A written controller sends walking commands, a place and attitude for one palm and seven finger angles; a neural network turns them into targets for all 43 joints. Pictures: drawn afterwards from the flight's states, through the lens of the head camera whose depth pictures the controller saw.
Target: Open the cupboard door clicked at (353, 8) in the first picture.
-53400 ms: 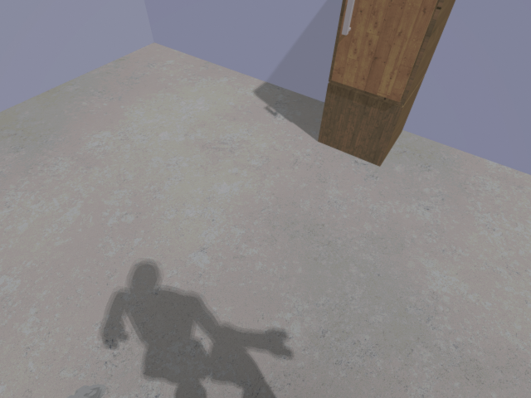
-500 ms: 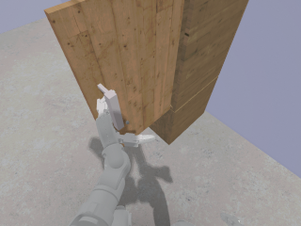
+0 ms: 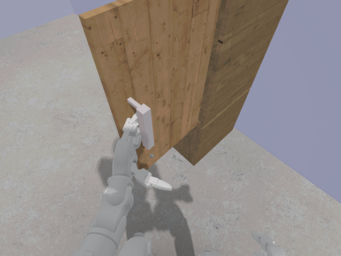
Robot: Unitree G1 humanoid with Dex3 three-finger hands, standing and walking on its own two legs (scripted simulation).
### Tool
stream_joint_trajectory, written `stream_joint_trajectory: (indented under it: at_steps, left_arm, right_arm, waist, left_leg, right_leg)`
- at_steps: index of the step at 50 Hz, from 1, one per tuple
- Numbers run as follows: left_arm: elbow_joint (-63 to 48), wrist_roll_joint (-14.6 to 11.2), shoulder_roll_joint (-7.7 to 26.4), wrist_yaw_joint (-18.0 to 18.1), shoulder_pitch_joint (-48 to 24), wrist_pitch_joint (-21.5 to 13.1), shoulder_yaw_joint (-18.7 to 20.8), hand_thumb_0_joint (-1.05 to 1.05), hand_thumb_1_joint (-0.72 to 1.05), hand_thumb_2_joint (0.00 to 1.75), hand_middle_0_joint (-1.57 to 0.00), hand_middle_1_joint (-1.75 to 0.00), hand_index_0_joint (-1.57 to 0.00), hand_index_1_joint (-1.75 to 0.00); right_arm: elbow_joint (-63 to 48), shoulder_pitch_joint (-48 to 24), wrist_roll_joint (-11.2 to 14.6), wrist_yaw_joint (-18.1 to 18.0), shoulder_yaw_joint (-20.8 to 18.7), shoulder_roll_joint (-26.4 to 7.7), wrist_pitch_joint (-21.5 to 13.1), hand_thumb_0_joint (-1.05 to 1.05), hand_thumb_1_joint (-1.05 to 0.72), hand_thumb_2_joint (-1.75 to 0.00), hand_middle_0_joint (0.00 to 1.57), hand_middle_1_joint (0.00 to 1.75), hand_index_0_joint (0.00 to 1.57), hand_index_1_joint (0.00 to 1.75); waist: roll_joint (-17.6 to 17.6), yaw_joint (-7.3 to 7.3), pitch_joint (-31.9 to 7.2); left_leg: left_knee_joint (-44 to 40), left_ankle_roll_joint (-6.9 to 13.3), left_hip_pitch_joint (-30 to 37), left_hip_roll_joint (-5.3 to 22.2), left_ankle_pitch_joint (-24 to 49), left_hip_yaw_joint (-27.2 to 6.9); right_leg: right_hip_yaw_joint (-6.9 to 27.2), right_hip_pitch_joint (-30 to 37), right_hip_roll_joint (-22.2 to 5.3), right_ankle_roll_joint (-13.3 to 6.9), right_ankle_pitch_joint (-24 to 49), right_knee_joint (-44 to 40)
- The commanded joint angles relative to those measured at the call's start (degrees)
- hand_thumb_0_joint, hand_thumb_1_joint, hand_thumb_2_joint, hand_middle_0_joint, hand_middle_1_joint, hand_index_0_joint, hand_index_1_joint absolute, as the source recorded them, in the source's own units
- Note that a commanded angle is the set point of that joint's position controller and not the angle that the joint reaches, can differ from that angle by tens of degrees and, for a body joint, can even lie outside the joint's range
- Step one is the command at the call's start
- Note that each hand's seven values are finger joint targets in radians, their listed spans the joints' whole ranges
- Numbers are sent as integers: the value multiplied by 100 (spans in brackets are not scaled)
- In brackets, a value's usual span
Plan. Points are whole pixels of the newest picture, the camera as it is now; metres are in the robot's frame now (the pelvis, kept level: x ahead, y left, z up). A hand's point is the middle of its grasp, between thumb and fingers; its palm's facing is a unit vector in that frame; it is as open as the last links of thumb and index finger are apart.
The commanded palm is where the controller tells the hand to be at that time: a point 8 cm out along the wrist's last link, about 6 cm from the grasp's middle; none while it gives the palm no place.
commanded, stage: slide the hand sideways off the handle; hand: left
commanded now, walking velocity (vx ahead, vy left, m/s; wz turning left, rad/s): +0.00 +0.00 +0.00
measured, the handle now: (140, 124) +0.42 +0.09 +0.05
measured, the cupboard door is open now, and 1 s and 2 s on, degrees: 92 93 93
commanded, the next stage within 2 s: draw the hand back to the body in 0.82 s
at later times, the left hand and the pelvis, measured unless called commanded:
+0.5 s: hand (131, 177) +0.28 +0.10 +0.05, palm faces -0.04 -1.00 -0.01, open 16.3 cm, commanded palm +0.26 +0.16 +0.05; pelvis +0.00 -0.02 -0.01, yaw +1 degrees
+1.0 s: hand (118, 190) +0.25 +0.12 +0.05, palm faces -0.05 -1.00 -0.02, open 16.3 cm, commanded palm +0.23 +0.19 +0.06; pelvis +0.00 -0.03 -0.01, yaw +1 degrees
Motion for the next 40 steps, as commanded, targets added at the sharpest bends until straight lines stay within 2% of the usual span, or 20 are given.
stream_joint_trajectory:
  at_steps: [1,3,6,7,10,13,15,17,20,23,25,26,27,30,31,33,35,36,38,40]
  left_arm:
    - [-1527,174,158,-14,-1042,-416,-73,0,-50,30,-15,-30,-15,-30]
    - [-1644,90,292,-30,-793,-357,98,0,-50,30,-15,-30,-15,-30]
    - [-2138,-3,299,-111,-425,-328,51,0,-50,30,-15,-30,-15,-30]
    - [-2200,-55,185,-148,-221,-301,-58,0,-50,30,-15,-30,-15,-30]
    - [-2323,-114,396,-239,-123,-284,43,0,-50,30,-15,-30,-15,-30]
    - [-2406,-151,598,-350,-197,-312,229,0,-50,30,-15,-30,-15,-30]
    - [-2486,-219,647,-460,-126,-312,261,0,-50,30,-15,-30,-15,-30]
    - [-2517,-307,721,-566,82,-312,384,0,-50,30,-15,-30,-15,-30]
    - [-2619,-411,800,-733,357,-275,450,0,-50,30,-15,-30,-15,-30]
    - [-2737,-490,830,-891,565,-213,469,0,-50,30,-15,-30,-15,-30]
    - [-2751,-533,1037,-953,819,-191,685,0,-50,30,-15,-30,-15,-30]
    - [-2827,-570,1007,-985,814,-189,666,0,-50,30,-15,-30,-15,-30]
    - [-2879,-599,1051,-1023,825,-194,716,0,-50,30,-15,-30,-15,-30]
    - [-2971,-714,1238,-1135,1101,-219,946,0,-50,30,-15,-30,-15,-30]
    - [-2982,-754,1330,-1183,1276,-234,1088,0,-50,30,-15,-30,-15,-30]
    - [-3073,-810,1352,-1280,1208,-261,1083,0,-50,30,-15,-30,-15,-30]
    - [-3143,-880,1428,-1359,1371,-294,1186,0,-50,30,-15,-30,-15,-30]
    - [-3144,-897,1425,-1405,1372,-314,1175,0,-50,30,-15,-30,-15,-30]
    - [-3091,-997,1491,-1513,1633,-299,1310,0,-50,30,-15,-30,-15,-30]
    - [-3232,-1039,1430,-1627,1652,-296,1186,0,-50,30,-15,-30,-15,-30]
  right_arm:
    - [-894,-222,-11,-6,-238,-692,-170,0,-90,-90,20,30,20,30]
    - [-937,-248,3,-46,-229,-695,-160,0,-90,-90,20,30,20,30]
    - [-1037,-335,36,-84,-210,-662,-198,0,-90,-90,20,30,20,30]
    - [-1058,-358,49,-89,-192,-641,-212,0,-90,-90,20,30,20,30]
    - [-1041,-392,51,-168,-157,-666,-253,0,-90,-90,20,30,20,30]
    - [-988,-452,64,-232,-146,-656,-314,0,-90,-90,20,30,20,30]
    - [-999,-458,71,-271,-141,-666,-357,0,-90,-90,20,30,20,30]
    - [-980,-502,82,-302,-135,-649,-405,0,-90,-90,20,30,20,30]
    - [-1017,-492,102,-326,-138,-670,-461,0,-90,-90,20,30,20,30]
    - [-1055,-503,116,-336,-128,-660,-494,0,-90,-90,20,30,20,30]
    - [-1076,-497,120,-364,-130,-691,-510,0,-90,-90,20,30,20,30]
    - [-1093,-529,118,-370,-125,-674,-524,0,-90,-90,20,30,20,30]
    - [-1084,-504,122,-381,-131,-678,-542,0,-90,-90,20,30,20,30]
    - [-1104,-496,120,-422,-134,-696,-578,0,-90,-90,20,30,20,30]
    - [-1124,-515,131,-431,-144,-692,-594,0,-90,-90,20,30,20,30]
    - [-1104,-524,136,-447,-131,-700,-625,0,-90,-90,20,30,20,30]
    - [-1110,-502,133,-475,-138,-708,-666,0,-90,-90,20,30,20,30]
    - [-1091,-515,143,-491,-143,-703,-690,0,-90,-90,20,30,20,30]
    - [-1080,-485,151,-500,-142,-720,-720,0,-90,-90,20,30,20,30]
    - [-1116,-466,159,-514,-138,-740,-760,0,-90,-90,20,30,20,30]
  waist:
    - [-155,-32,-1538]
    - [-286,41,-1554]
    - [-87,106,-1714]
    - [-157,66,-1605]
    - [-488,-31,-1352]
    - [-286,-20,-1264]
    - [-323,-41,-1334]
    - [-139,32,-1406]
    - [-274,37,-1453]
    - [-116,38,-1351]
    - [-241,74,-1312]
    - [-160,74,-1341]
    - [-205,42,-1309]
    - [-332,75,-1340]
    - [-255,132,-1321]
    - [-156,79,-1220]
    - [-199,95,-1321]
    - [-209,53,-1290]
    - [-246,94,-1258]
    - [-210,57,-1259]
  left_leg:
    - [-679,4,2101,-123,915,-341]
    - [-715,2,2037,-128,799,-319]
    - [-721,-12,2195,-120,988,-311]
    - [-731,3,2176,-125,965,-304]
    - [-691,46,1901,-126,790,-321]
    - [-648,36,1787,-150,571,-306]
    - [-606,56,1791,-159,579,-303]
    - [-583,43,1841,-172,654,-281]
    - [-554,62,1782,-174,754,-294]
    - [-516,61,1728,-202,779,-253]
    - [-512,71,1629,-190,789,-268]
    - [-471,77,1622,-208,789,-242]
    - [-440,78,1610,-208,812,-237]
    - [-373,93,1461,-220,880,-226]
    - [-359,76,1420,-223,866,-196]
    - [-321,74,1364,-228,791,-203]
    - [-264,89,1305,-222,815,-207]
    - [-222,88,1319,-218,835,-200]
    - [-217,69,1243,-216,796,-207]
    - [-187,92,1225,-219,831,-218]
  right_leg:
    - [-168,-328,264,-202,1646,-815]
    - [-155,-197,273,-199,1583,-860]
    - [-144,-83,273,-206,1711,-829]
    - [-158,-77,277,-193,1717,-872]
    - [-113,-56,272,-161,1638,-925]
    - [-83,-154,251,-155,1447,-918]
    - [-54,-125,249,-149,1439,-936]
    - [-42,-109,244,-156,1525,-924]
    - [-32,7,251,-147,1641,-911]
    - [-9,4,235,-128,1765,-923]
    - [-6,53,250,-132,1744,-903]
    - [32,45,233,-117,1801,-915]
    - [37,52,228,-110,1859,-918]
    - [104,197,221,-90,1992,-907]
    - [136,206,215,-84,2012,-907]
    - [161,118,205,-79,1933,-915]
    - [213,183,206,-68,1932,-899]
    - [234,128,189,-47,2029,-900]
    - [241,145,190,-41,1994,-896]
    - [241,137,195,-40,1999,-863]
